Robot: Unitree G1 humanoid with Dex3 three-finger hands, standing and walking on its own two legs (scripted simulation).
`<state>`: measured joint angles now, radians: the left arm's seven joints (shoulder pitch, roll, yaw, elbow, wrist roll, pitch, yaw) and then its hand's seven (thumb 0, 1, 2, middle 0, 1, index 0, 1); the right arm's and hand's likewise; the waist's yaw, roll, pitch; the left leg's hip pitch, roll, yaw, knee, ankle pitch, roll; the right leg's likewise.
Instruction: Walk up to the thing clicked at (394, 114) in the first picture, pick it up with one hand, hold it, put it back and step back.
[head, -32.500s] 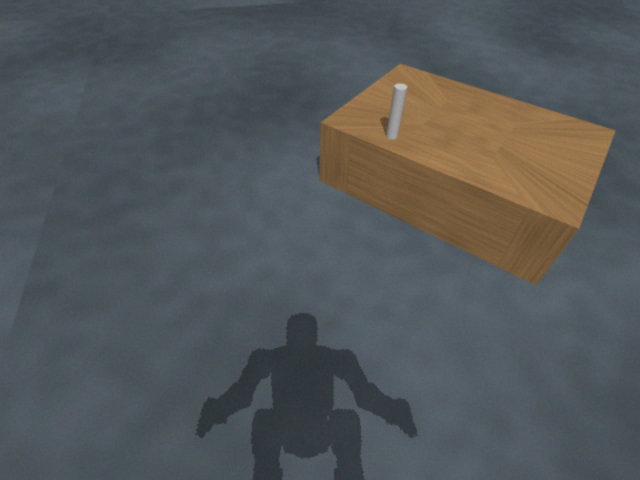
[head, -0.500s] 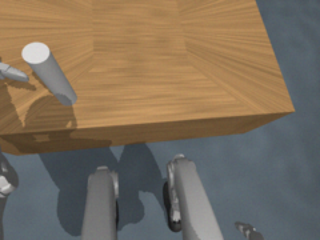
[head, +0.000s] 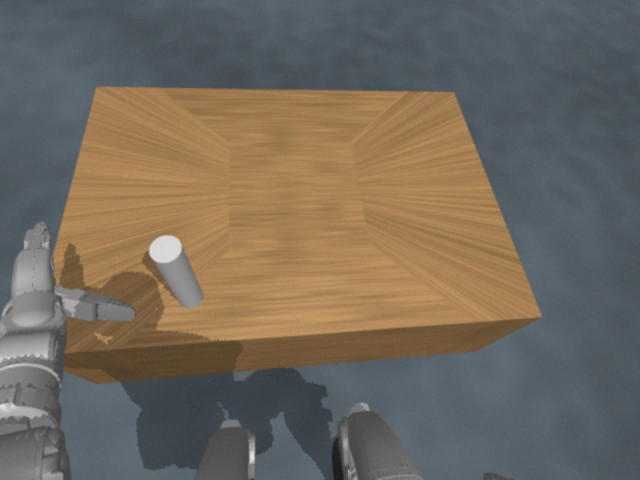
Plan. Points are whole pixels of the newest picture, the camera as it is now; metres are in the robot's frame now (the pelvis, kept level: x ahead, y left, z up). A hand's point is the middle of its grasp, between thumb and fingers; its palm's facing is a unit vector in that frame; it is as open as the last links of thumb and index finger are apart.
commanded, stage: home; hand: left
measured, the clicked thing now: (179, 276) +0.47 +0.20 -0.24
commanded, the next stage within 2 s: none
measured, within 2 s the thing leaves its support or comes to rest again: neither
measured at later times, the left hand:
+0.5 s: hand (135, 426) +0.21 +0.18 -0.01, palm faces +0.16 -0.95 -0.26, open 17.3 cm
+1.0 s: hand (144, 452) +0.18 +0.16 -0.01, palm faces +0.15 -0.95 -0.28, open 17.4 cm
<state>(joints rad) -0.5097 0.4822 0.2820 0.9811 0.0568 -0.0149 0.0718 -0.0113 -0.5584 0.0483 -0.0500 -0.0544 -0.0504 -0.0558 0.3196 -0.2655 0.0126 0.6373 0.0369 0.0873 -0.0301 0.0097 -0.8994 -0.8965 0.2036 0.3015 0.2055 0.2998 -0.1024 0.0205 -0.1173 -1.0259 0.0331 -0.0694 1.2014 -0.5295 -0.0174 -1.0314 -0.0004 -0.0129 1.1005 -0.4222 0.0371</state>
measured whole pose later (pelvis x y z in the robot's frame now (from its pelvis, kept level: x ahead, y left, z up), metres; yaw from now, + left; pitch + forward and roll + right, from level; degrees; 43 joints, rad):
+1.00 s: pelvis +0.02 -0.02 +0.05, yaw +2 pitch +6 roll -1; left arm 0.45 0.20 -0.02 0.06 -0.03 0.20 0.14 -0.01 -0.53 0.06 -0.05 -0.06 -0.05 -0.06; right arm 0.29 -0.22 0.01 0.51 0.03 -0.08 -0.14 0.02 -0.90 -0.90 0.20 0.30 0.20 0.30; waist -0.02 0.03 -0.09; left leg -0.57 0.03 -0.06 0.93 -0.47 -0.04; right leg -0.60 -0.01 -0.02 0.90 -0.40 0.01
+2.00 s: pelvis +0.03 -0.01 +0.04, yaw +2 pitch +8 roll -2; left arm 0.48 0.21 -0.01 -0.03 -0.02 0.25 0.14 -0.01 -0.54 0.06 -0.05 -0.06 -0.05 -0.06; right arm 0.29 -0.21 0.02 0.50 0.02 -0.12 -0.16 0.02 -0.90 -0.90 0.20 0.30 0.21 0.30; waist -0.02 0.03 -0.11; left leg -0.61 0.03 -0.06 0.99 -0.51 -0.03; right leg -0.63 -0.01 -0.02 0.93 -0.43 0.03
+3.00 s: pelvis +0.03 -0.01 +0.08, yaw +3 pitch -1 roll +0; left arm 0.25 0.33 0.03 0.89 0.03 0.01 0.02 0.00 0.53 0.81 -0.19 -0.29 -0.19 -0.29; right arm 0.23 -0.33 -0.05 0.91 -0.04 0.00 -0.01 0.01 -0.90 -0.89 0.20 0.30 0.20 0.30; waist 0.02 0.00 0.04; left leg -0.30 0.00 -0.06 0.71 -0.39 -0.02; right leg -0.33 -0.04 -0.02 0.69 -0.34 0.03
